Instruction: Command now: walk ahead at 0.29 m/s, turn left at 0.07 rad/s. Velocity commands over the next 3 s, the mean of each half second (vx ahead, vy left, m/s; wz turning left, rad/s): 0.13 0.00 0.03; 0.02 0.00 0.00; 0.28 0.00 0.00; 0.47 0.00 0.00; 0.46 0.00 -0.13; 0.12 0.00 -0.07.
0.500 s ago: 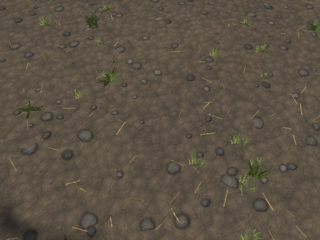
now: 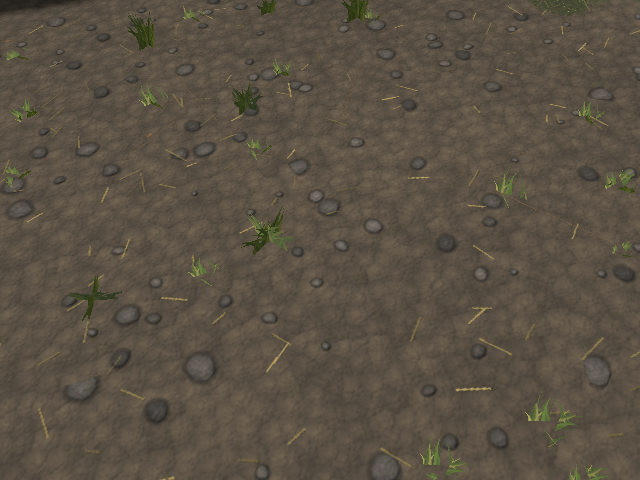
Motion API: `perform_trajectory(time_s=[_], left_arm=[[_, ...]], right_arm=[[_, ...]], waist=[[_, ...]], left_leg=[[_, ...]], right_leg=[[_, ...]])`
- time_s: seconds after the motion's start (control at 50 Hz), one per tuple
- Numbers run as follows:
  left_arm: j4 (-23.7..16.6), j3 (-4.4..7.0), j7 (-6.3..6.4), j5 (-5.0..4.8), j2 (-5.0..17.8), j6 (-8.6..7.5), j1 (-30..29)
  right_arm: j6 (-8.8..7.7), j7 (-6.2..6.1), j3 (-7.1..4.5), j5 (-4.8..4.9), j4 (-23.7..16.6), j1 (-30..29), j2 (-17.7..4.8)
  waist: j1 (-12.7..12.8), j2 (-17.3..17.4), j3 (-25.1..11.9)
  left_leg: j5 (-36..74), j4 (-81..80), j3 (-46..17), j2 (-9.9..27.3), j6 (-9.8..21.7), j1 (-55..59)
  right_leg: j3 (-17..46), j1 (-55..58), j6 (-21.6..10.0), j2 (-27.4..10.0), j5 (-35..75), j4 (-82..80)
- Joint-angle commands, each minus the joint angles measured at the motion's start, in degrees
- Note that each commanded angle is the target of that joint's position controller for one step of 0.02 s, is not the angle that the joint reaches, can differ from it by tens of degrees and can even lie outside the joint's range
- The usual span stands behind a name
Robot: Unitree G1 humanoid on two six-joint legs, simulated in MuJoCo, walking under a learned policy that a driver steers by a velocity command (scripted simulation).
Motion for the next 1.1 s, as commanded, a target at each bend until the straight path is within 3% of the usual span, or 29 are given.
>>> perform_trajectory(time_s=[0.02, 0.08, 0.16, 0.22, 0.24, 0.26, 0.28, 0.3, 0.32, 0.38, 0.42, 0.48, 0.54, 0.66, 0.82, 1.02, 1.04, 1.1], left_arm=[[-2.41, 1.56, 0.57, -0.09, 7.76, -0.63, -2.61], [-1.09, 1.99, 1.33, -0.53, 9.37, 0.69, -2.32], [1.36, 1.8, 1.54, -0.92, 9.29, 1.91, -0.11], [2.22, 1.57, 1.71, -1.71, 8.85, 2.63, -1.82], [2.9, 1.21, 1.7, -1.44, 7.76, 2.55, -0.09], [2.73, 0.64, 1.63, 0.14, 6.13, 1.95, 2.4], [4.24, -0.38, 1.57, 0.58, 2.86, 1.63, 8.69], [4.66, -0.52, 1.75, 0.36, 3.64, 2.19, 6.79], [3.93, -0.31, 1.91, -0.03, 4.36, 3.21, 4.29], [4.78, 0.1, 2.56, 0.28, 6.52, 6.27, 2.89], [5.54, 0.23, 2.79, 0.13, 6.93, 6.44, 1.97], [6.74, 0.23, 3.06, -0.11, 6.66, 5.76, 1.53], [7.93, 0.23, 3.16, -0.35, 6.04, 5.76, 0.74], [10.39, 0.24, 3.52, -0.32, 5.4, 6.53, 0.76], [13.03, -0.07, 3.75, -0.28, 4.67, 5.74, 1.76], [15.21, -0.67, 3.82, -0.21, 2.94, 4.91, 4.57], [15.81, -0.74, 3.86, -0.26, 2.56, 4.94, 5.91], [14.83, 0.09, 4.3, -0.98, 5.07, 4.86, 6.61]], right_arm=[[0.09, -0.43, -0.48, -0.38, -3.2, 2.37, -1.57], [0.43, -0.32, -0.01, -0.38, -3.25, -0.99, -0.91], [0.49, 0.04, -0.46, -0.38, -4.23, -6.09, -2.19], [0.09, 0.29, -1.0, -0.96, -3.8, -5.1, -2.94], [-0.06, 0.04, -1.48, -1.38, -3.28, -3.81, -4.44], [-0.04, -0.48, -2.15, -1.98, -3.61, -2.73, -7.97], [0.66, -0.81, -1.7, -2.23, -3.39, -2.83, -6.57], [1.41, -0.67, -0.69, -1.51, -3.12, -2.74, -2.27], [1.87, -0.39, -0.14, -1.08, -2.58, -4.26, -0.85], [2.35, 0.57, -0.63, -0.78, -3.9, -11.6, -3.09], [1.76, 0.71, -0.8, -0.91, -2.98, -10.81, -3.25], [1.13, 0.28, -0.88, -0.6, -1.03, -8.83, -2.56], [1.42, -0.04, -1.03, -0.5, 0.59, -8.91, -2.39], [2.28, -0.27, -1.26, -0.38, 3.63, -10.2, -2.1], [3.07, -1.25, -1.39, -0.31, 7.93, -10.61, -2.19], [3.59, -1.6, -1.09, -0.23, 12.56, -10.55, -1.81], [3.67, -1.62, -0.97, -0.24, 13.46, -9.58, -1.43], [3.22, -1.56, -1.4, 0.23, 13.99, -10.25, -2.5]], waist=[[-2.51, -7.68, -5.33], [-1.28, -8.02, -6.91], [0.65, -7.64, -6.01], [-1.35, -6.87, -5.44], [-1.56, -5.03, -6.09], [0.01, -0.21, -9.59], [2.42, 6.56, -14.39], [0.39, 6.85, -15.08], [0.78, 6.82, -13.27], [2.11, 2.75, -5.41], [1.23, 1.16, -4.04], [0.38, -0.76, -7.13], [0.16, -1.92, -7.43], [0.37, -2.03, -4.2], [-0.05, -2.02, -1.65], [-0.49, -2.26, 0.27], [-0.41, -2.56, -0.62], [0.31, -5.29, 4.05]], left_leg=[[3.71, -8.62, -0.21, 2.22, -1.98, -1.66], [14.57, -19.35, 1.25, 1.27, -2.17, 3.88], [18.84, -27.09, 0.69, 0.29, -1.1, 5.77], [21.81, -36.01, 1.48, -0.71, 1.39, 11.25], [31.21, -39.69, -0.04, 0.53, 2.75, 16.34], [52.03, -36.01, -5.45, 6.82, 5.3, 24.99], [58.97, -32.9, -11.46, 13.17, 12.06, 33.72], [53.93, -34.03, -14.13, 14.59, 14.6, 32.14], [44.44, -35.65, -14.73, 13.55, 13.92, 28.94], [18.37, -38.01, -7.91, 6.08, 6.83, 15.96], [21.58, -36.15, -5.18, 3.57, 4.87, 16.43], [34.97, -32.55, -4.04, 3.25, 5.62, 21.47], [37.07, -31.79, -3.7, 3.12, 6.38, 22.81], [28.94, -33.38, -2.9, 2.12, 5.73, 20.77], [20.96, -34.82, -2.1, 1.05, 4.5, 20.98], [16.06, -36.06, -1.71, 0.42, 3.74, 20.88], [9.17, -36.25, -1.08, -0.26, 3.67, 20.99], [-11.44, -32.58, 1.93, -3.44, 3.34, 12.76]], right_leg=[[9.31, 6.22, -10.09, -14.55, 42.69, -6.86], [4.71, 4.94, -8.61, -12.56, 41.75, -7.2], [5.65, 7.79, -7.85, -13.57, 34.39, -5.52], [6.95, 8.01, -5.81, -13.13, 27.11, -0.33], [6.65, 6.96, -3.55, -10.82, 22.96, 2.44], [4.67, 2.78, -0.71, -7.28, 13.61, 7.07], [2.89, -3.65, 2.51, -4.42, -3.56, 11.0], [3.16, -3.92, 4.1, -4.3, -14.36, 12.62], [3.41, -3.99, 4.65, -4.81, -15.75, 11.16], [3.02, 0.51, 3.6, -5.21, -7.63, 2.67], [2.97, 0.76, 2.9, -5.19, -5.74, 2.5], [3.45, 2.44, 3.05, -5.9, 1.03, 2.43], [3.11, 3.0, 3.48, -5.71, 2.41, 2.5], [2.69, 2.74, 3.21, -5.35, -1.27, 1.45], [2.45, 0.24, 2.87, -5.3, -5.85, -0.11], [2.23, -1.7, 2.66, -5.09, -9.24, -1.42], [2.12, -1.44, 2.29, -4.93, -14.41, -2.15], [6.74, -3.29, -1.99, -7.44, -31.88, -4.85]])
